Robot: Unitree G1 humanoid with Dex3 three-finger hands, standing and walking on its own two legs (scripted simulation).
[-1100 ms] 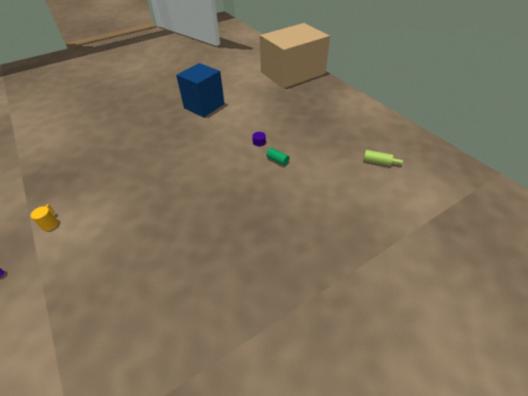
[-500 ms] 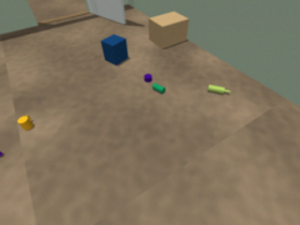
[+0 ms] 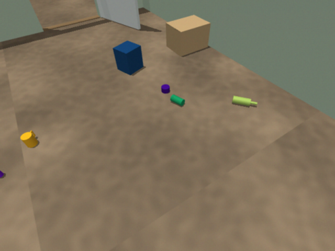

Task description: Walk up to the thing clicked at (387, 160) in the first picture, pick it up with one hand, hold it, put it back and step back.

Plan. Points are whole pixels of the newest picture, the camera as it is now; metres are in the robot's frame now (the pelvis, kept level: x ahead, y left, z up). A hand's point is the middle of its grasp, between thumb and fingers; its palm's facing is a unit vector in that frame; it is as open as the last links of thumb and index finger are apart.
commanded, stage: stand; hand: left
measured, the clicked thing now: (244, 101) +1.45 -0.65 -0.75
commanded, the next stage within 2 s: walk up in 0.02 s
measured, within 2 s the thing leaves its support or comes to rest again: neither
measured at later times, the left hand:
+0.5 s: hand (132, 235) +0.22 +0.13 -0.15, palm faces -0.17 -0.92 -0.37, open 7.4 cm
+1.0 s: hand (171, 150) +0.51 +0.01 -0.16, palm faces -0.41 -0.85 -0.32, open 7.4 cm
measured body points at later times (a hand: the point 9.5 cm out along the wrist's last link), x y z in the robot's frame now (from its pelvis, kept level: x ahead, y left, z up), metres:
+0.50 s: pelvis +0.10 -0.13 -0.03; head +0.10 -0.16 +0.42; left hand +0.23 +0.17 -0.13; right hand +0.10 -0.49 -0.15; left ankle +0.05 +0.03 -0.68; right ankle +0.12 -0.26 -0.75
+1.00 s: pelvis +0.32 -0.21 -0.01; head +0.34 -0.19 +0.44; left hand +0.53 +0.06 -0.13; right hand +0.22 -0.53 -0.10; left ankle +0.35 -0.09 -0.75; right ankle +0.31 -0.37 -0.69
